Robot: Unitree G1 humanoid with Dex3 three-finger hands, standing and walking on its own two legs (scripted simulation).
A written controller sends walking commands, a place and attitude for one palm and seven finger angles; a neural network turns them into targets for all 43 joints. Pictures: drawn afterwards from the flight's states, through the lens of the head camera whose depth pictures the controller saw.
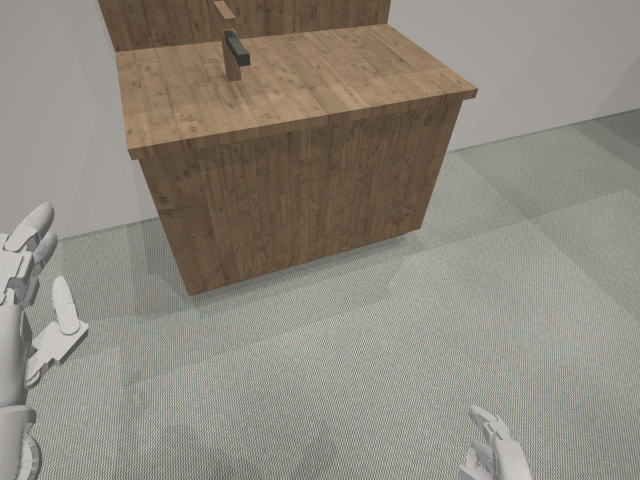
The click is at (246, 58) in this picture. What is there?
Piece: tap's lever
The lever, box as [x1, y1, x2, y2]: [236, 50, 250, 66]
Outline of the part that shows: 236,51 236,57 239,66 250,64 249,53 246,50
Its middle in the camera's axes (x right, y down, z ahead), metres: -0.19 -0.44 +0.94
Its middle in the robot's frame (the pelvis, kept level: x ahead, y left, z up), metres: +1.00 +0.26 +0.08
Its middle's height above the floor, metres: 0.85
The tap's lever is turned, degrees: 0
